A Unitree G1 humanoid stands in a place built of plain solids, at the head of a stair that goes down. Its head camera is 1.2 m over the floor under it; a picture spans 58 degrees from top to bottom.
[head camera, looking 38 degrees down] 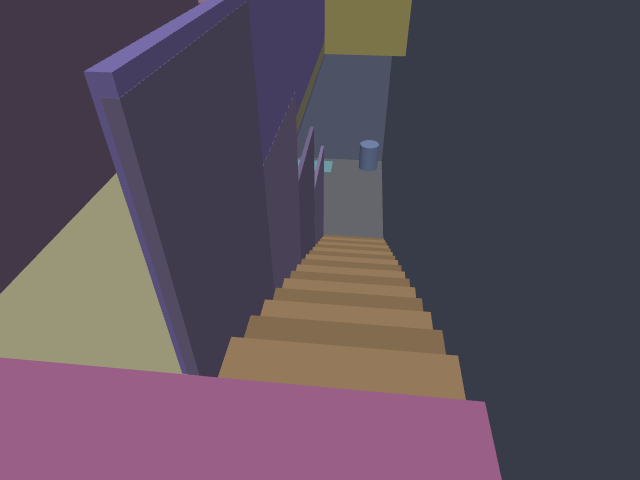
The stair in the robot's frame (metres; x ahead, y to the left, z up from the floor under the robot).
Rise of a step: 0.17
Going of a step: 0.27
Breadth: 0.89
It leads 6 degrees to the right of straight ahead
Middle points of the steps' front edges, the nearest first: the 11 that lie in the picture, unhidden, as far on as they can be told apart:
0.78 -0.06 0.00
1.08 -0.09 -0.17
1.35 -0.11 -0.34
1.61 -0.14 -0.51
1.88 -0.17 -0.67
2.14 -0.20 -0.84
2.41 -0.22 -1.01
2.67 -0.25 -1.18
2.94 -0.28 -1.35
3.21 -0.31 -1.52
3.47 -0.33 -1.69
